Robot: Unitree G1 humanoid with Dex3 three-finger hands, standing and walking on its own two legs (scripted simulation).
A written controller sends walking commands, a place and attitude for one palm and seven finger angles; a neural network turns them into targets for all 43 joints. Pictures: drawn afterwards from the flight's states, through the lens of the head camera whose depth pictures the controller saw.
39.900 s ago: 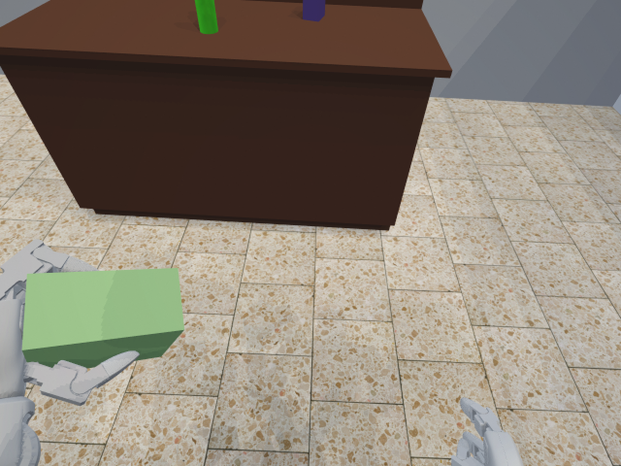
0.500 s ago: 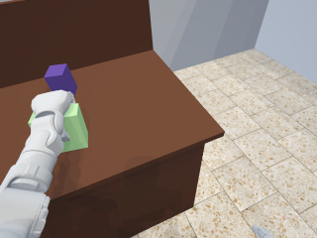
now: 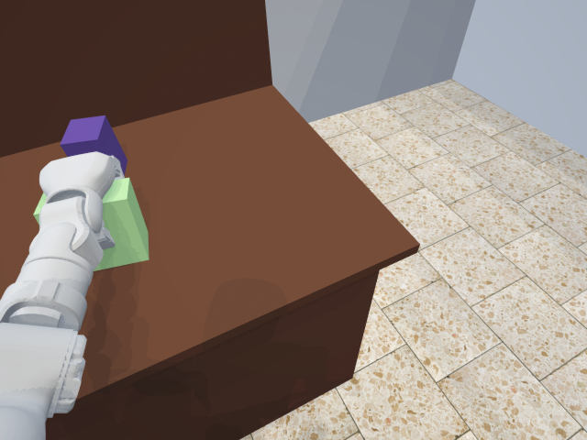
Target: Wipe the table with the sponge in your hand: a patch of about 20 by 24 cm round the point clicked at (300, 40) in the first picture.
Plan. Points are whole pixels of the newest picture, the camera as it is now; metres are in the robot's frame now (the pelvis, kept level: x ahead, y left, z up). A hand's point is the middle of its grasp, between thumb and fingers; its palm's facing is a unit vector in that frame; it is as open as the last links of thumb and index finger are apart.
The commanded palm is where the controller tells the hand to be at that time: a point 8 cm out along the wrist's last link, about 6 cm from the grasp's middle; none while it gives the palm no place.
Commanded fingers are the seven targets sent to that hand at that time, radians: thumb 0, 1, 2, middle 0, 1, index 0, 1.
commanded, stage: wipe forward along the middle lane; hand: left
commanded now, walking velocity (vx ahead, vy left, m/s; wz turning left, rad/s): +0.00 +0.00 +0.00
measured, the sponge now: (103, 236) +0.40 +0.31 +0.06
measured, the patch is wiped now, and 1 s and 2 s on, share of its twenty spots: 0.90 0.90 0.90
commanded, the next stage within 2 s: slide back across to the first lane in 0.14 s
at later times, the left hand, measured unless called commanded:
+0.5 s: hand (86, 194) +0.44 +0.32 +0.12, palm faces -0.04 -0.03 -1.00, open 10.2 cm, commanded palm +0.41 +0.33 +0.16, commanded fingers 0.00 0.10 1.30 -1.20 -1.60 -1.20 -1.60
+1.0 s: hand (45, 207) +0.41 +0.37 +0.12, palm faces -0.08 -0.01 -1.00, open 10.3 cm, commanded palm +0.38 +0.37 +0.16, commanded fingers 0.00 0.10 1.30 -1.20 -1.60 -1.20 -1.60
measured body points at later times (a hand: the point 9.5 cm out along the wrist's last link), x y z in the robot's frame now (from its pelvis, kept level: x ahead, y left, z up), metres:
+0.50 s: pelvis +0.01 +0.03 +0.00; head +0.03 +0.02 +0.45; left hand +0.44 +0.32 +0.17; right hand +0.09 -0.23 -0.13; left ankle +0.01 +0.11 -0.74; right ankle -0.01 -0.08 -0.74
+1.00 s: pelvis +0.03 +0.03 +0.01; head +0.05 +0.01 +0.45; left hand +0.41 +0.37 +0.18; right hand +0.18 -0.23 -0.11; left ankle +0.01 +0.11 -0.74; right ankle -0.01 -0.08 -0.74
